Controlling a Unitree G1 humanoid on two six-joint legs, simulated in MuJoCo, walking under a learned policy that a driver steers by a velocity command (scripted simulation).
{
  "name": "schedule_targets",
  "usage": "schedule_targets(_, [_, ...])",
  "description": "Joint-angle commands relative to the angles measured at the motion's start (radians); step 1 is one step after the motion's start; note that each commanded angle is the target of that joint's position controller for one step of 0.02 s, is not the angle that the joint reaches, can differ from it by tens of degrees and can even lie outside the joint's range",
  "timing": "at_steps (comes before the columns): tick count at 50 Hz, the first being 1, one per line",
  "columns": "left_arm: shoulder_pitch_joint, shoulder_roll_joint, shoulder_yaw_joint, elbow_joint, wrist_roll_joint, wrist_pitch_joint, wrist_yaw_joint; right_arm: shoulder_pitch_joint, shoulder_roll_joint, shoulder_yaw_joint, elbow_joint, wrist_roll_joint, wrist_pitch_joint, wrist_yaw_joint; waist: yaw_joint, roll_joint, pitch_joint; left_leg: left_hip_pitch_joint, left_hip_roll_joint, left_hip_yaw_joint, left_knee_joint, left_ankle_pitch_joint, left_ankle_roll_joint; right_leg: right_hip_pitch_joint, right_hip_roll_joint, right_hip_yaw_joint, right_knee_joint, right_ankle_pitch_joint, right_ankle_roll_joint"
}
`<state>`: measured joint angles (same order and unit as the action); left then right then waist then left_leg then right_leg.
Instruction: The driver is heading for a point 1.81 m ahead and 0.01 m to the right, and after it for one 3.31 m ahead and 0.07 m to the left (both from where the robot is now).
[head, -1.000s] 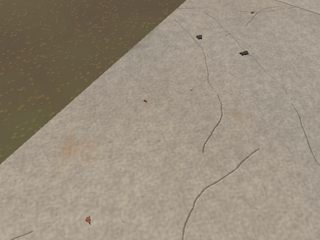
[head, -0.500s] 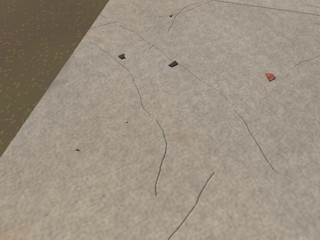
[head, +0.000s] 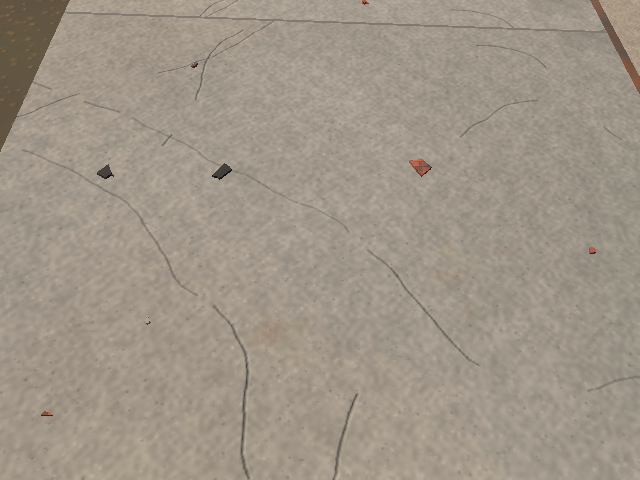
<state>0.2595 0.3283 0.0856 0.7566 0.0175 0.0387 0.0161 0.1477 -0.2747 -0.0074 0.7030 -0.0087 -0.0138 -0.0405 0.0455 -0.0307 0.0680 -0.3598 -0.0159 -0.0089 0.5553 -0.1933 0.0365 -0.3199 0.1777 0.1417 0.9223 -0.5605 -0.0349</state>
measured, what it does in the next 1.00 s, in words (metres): steps on the spot: right foot, then left foot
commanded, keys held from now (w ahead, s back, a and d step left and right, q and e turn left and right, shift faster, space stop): e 0.24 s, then no key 0.76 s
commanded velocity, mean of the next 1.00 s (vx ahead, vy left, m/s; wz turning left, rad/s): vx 0.01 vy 0.00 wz -0.28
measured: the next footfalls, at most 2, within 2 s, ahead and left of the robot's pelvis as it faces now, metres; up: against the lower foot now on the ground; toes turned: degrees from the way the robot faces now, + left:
right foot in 0.38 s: +0.01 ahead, -0.11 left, +0.00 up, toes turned -11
left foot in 0.74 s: +0.03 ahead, +0.09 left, +0.00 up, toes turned -14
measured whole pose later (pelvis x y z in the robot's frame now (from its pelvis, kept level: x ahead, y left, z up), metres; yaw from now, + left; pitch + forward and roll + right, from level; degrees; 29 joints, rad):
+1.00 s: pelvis -0.02 -0.01 +0.01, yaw -14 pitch -2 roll +0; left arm 0.23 0.24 0.01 0.97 0.01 0.01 0.02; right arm 0.24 -0.22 -0.01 0.95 -0.01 0.01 -0.02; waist 0.00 0.00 0.03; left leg -0.12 -0.01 0.00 0.39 -0.24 0.01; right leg -0.16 0.06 0.03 0.37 -0.17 -0.04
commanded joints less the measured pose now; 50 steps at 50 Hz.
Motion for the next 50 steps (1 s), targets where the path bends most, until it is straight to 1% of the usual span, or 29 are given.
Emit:
schedule_targets(1, [0.065, 0.109, 0.028, -0.041, 0.01, 0.018, -0.01, 0.044, -0.102, -0.028, -0.066, -0.001, 0.017, -0.006, -0.011, 0.105, -0.122, 0.217, 0.332, -0.288, -0.226, 0.446, 0.191, -0.161, -0.096, -0.047, 0.291, 0.021, 0.047])
schedule_targets(3, [0.046, 0.096, 0.022, -0.052, -0.002, 0.033, -0.032, 0.007, -0.117, -0.033, -0.073, -0.018, 0.018, -0.01, -0.011, 0.184, -0.096, 0.174, 0.249, -0.157, -0.244, 0.407, 0.157, -0.154, -0.101, -0.079, 0.298, 0.107, 0.076])
schedule_targets(4, [0.043, 0.092, 0.02, -0.056, -0.008, 0.036, -0.038, 0.016, -0.12, -0.036, -0.071, -0.019, 0.016, -0.008, -0.013, 0.186, -0.105, 0.178, 0.239, -0.122, -0.243, 0.418, 0.157, -0.149, -0.097, -0.087, 0.29, 0.126, 0.083])
schedule_targets(6, [0.017, 0.081, 0.015, -0.07, -0.011, 0.039, -0.043, 0.046, -0.126, -0.042, -0.063, -0.018, 0.012, -0.005, -0.029, 0.176, -0.12, 0.21, 0.255, -0.096, -0.247, 0.394, 0.171, -0.16, -0.103, -0.097, 0.246, 0.138, 0.089])
schedule_targets(9, [-0.028, 0.065, 0.005, -0.092, -0.003, 0.046, -0.051, 0.074, -0.139, -0.052, -0.053, -0.019, 0.014, -0.001, -0.048, 0.181, -0.115, 0.232, 0.287, -0.081, -0.259, 0.282, 0.183, -0.166, -0.137, -0.114, 0.135, 0.137, 0.086])
schedule_targets(12, [-0.066, 0.042, -0.009, -0.114, -0.006, 0.047, -0.062, 0.064, -0.156, -0.062, -0.052, -0.024, 0.017, 0.011, -0.059, 0.197, -0.108, 0.189, 0.294, -0.036, -0.26, 0.176, 0.171, -0.079, -0.166, -0.149, -0.026, 0.125, 0.067])
schedule_targets(14, [-0.074, 0.039, -0.016, -0.123, -0.01, 0.042, -0.061, 0.077, -0.171, -0.069, -0.041, -0.027, 0.021, 0.021, -0.069, 0.215, -0.117, 0.166, 0.297, -0.029, -0.236, 0.191, 0.168, -0.006, -0.153, -0.175, -0.121, 0.097, 0.048])
schedule_targets(16, [-0.05, 0.035, -0.02, -0.119, -0.012, 0.033, -0.056, 0.082, -0.183, -0.074, -0.031, -0.022, 0.029, 0.029, -0.059, 0.213, -0.128, 0.166, 0.302, -0.028, -0.192, 0.231, 0.159, 0.051, -0.141, -0.194, -0.237, 0.12, 0.027])
schedule_targets(17, [-0.015, 0.025, -0.023, -0.106, -0.009, 0.025, -0.053, 0.07, -0.186, -0.075, -0.028, -0.013, 0.034, 0.031, -0.034, 0.194, -0.129, 0.142, 0.289, -0.008, -0.149, 0.242, 0.136, 0.118, -0.133, -0.207, -0.361, 0.196, 0.012])
schedule_targets(18, [0.011, 0.031, -0.025, -0.093, -0.001, 0.014, -0.046, 0.083, -0.18, -0.075, -0.017, -0.006, 0.039, 0.034, -0.018, 0.159, -0.12, 0.09, 0.273, 0.016, -0.101, 0.207, 0.087, 0.197, -0.132, -0.188, -0.512, 0.302, -0.002])
schedule_targets(19, [0.009, 0.08, -0.019, -0.096, 0.013, 0.002, -0.037, 0.13, -0.133, -0.066, -0.011, -0.01, 0.041, 0.042, -0.033, -0.003, -0.11, -0.001, 0.206, 0.084, 0.037, 0.049, 0.012, 0.255, -0.259, 0.013, -0.663, 0.293, -0.024])
schedule_targets(20, [-0.034, 0.213, 0.006, -0.133, 0.009, -0.004, -0.034, 0.121, -0.042, -0.039, -0.069, -0.009, 0.047, 0.042, -0.054, -0.273, -0.068, -0.193, 0.03, 0.161, 0.172, -0.37, -0.063, 0.223, -0.542, 0.363, -0.712, 0.514, -0.131])
schedule_targets(21, [0.017, 0.171, 0.003, -0.11, 0.016, -0.01, -0.025, 0.047, -0.104, -0.052, -0.055, -0.012, 0.068, 0.027, 0.016, -0.152, -0.065, -0.104, 0.062, 0.018, 0.319, -0.387, -0.06, 0.108, -0.55, 0.291, -0.672, 0.603, -0.209])
schedule_targets(22, [-0.042, 0.112, -0.018, -0.104, 0.013, -0.013, -0.021, 0.066, -0.098, -0.055, -0.043, 0.005, 0.078, 0.032, -0.038, -0.13, -0.046, -0.083, 0.057, -0.006, 0.358, -0.331, -0.053, 0.086, -0.485, 0.202, -0.664, 0.619, -0.209])
schedule_targets(23, [-0.104, 0.074, -0.031, -0.105, 0.009, -0.013, -0.018, 0.091, -0.1, -0.057, -0.019, 0.009, 0.076, 0.037, -0.069, -0.12, -0.026, -0.073, 0.059, -0.011, 0.353, -0.265, -0.047, 0.078, -0.42, 0.128, -0.671, 0.593, -0.172])
schedule_targets(24, [-0.133, 0.066, -0.035, -0.107, 0.006, -0.017, -0.011, 0.111, -0.112, -0.063, 0.0, -0.001, 0.072, 0.038, -0.08, -0.14, -0.034, -0.081, 0.05, 0.004, 0.357, -0.218, -0.045, 0.119, -0.374, 0.086, -0.661, 0.627, -0.147])
schedule_targets(25, [-0.129, 0.047, -0.041, -0.104, 0.001, -0.022, -0.004, 0.14, -0.117, -0.066, 0.024, -0.013, 0.069, 0.04, -0.078, -0.141, -0.059, -0.067, 0.042, 0.012, 0.371, -0.202, -0.05, 0.156, -0.355, 0.053, -0.64, 0.74, -0.149])
schedule_targets(26, [-0.11, 0.034, -0.048, -0.096, -0.003, -0.026, -0.003, 0.146, -0.111, -0.065, 0.034, -0.014, 0.068, 0.041, -0.072, -0.111, -0.087, -0.051, 0.037, 0.011, 0.369, -0.202, -0.055, 0.186, -0.356, 0.04, -0.625, 0.807, -0.152])
schedule_targets(28, [-0.081, 0.029, -0.052, -0.075, -0.005, -0.032, -0.002, 0.132, -0.08, -0.055, 0.04, -0.006, 0.071, 0.042, -0.059, -0.083, -0.101, -0.032, 0.04, 0.005, 0.299, -0.208, -0.063, 0.228, -0.363, 0.037, -0.613, 0.812, -0.157])
schedule_targets(30, [-0.068, 0.033, -0.052, -0.056, -0.001, -0.033, -0.001, 0.106, -0.059, -0.046, 0.043, -0.003, 0.075, 0.038, -0.041, -0.096, -0.089, 0.002, 0.036, 0.007, 0.194, -0.218, -0.062, 0.232, -0.362, 0.049, -0.607, 0.747, -0.158])
schedule_targets(34, [-0.066, 0.042, -0.051, -0.019, 0.004, -0.03, 0.004, 0.123, -0.059, -0.041, 0.073, 0.006, 0.07, 0.019, -0.037, -0.097, -0.085, 0.105, 0.012, 0.017, -0.005, -0.199, -0.046, 0.202, -0.364, 0.095, -0.582, 0.685, -0.16])
schedule_targets(36, [-0.091, 0.033, -0.055, -0.006, -0.007, -0.032, 0.009, 0.17, -0.044, -0.032, 0.105, -0.001, 0.054, 0.01, -0.077, -0.051, -0.097, 0.257, 0.034, -0.002, -0.223, 0.034, -0.032, 0.134, -0.341, 0.09, -0.558, 0.623, -0.109])
schedule_targets(37, [-0.078, 0.008, -0.064, -0.002, -0.008, -0.039, 0.008, 0.176, -0.071, -0.033, 0.113, -0.013, 0.04, 0.006, -0.068, -0.007, -0.117, 0.343, 0.103, -0.079, -0.242, 0.118, -0.021, 0.078, -0.318, 0.088, -0.551, 0.553, -0.068])
schedule_targets(38, [-0.035, -0.002, -0.063, 0.007, -0.009, -0.042, 0.002, 0.134, -0.129, -0.041, 0.109, -0.014, 0.029, 0.008, -0.012, 0.072, -0.094, 0.31, 0.165, -0.143, -0.209, 0.205, 0.002, 0.064, -0.243, 0.03, -0.563, 0.457, -0.043])
schedule_targets(39, [-0.045, 0.0, -0.062, 0.034, -0.006, -0.037, 0.001, 0.096, -0.109, -0.038, 0.119, -0.001, 0.024, 0.019, -0.017, 0.117, -0.058, 0.195, 0.163, -0.135, -0.207, 0.159, 0.019, 0.137, -0.206, -0.006, -0.599, 0.407, -0.033])
schedule_targets(40, [-0.062, 0.016, -0.058, 0.053, -0.002, -0.035, 0.002, 0.089, -0.073, -0.028, 0.124, -0.001, 0.018, 0.026, -0.035, 0.11, -0.041, 0.165, 0.143, -0.117, -0.222, 0.107, 0.008, 0.177, -0.213, -0.002, -0.592, 0.427, -0.032])
schedule_targets(42, [-0.062, 0.028, -0.052, 0.08, -0.004, -0.036, 0.001, 0.108, -0.072, -0.026, 0.151, -0.002, 0.014, 0.022, -0.045, 0.121, -0.041, 0.166, 0.117, -0.099, -0.24, 0.066, -0.006, 0.196, -0.227, 0.002, -0.574, 0.477, -0.039])
schedule_targets(46, [-0.044, 0.004, -0.056, 0.144, -0.007, -0.041, 0.004, 0.12, -0.061, -0.023, 0.197, -0.001, 0.012, 0.015, -0.049, 0.065, -0.031, 0.196, 0.116, -0.099, -0.248, 0.036, 0.002, 0.162, -0.231, 0.005, -0.602, 0.452, -0.029])
schedule_targets(50, [-0.032, 0.0, -0.058, 0.201, -0.008, -0.039, 0.008, 0.119, -0.056, -0.02, 0.237, -0.002, 0.012, 0.012, -0.049, 0.045, -0.016, 0.189, 0.114, -0.102, -0.258, 0.001, 0.01, 0.152, -0.231, 0.006, -0.62, 0.426, -0.021])
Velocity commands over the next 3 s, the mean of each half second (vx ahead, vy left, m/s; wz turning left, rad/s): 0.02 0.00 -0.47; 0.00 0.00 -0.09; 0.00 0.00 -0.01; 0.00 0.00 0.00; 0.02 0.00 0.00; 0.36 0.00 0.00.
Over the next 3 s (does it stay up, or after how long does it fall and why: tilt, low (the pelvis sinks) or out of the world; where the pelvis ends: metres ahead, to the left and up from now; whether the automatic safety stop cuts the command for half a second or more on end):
stays up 0.15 -0.08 0.01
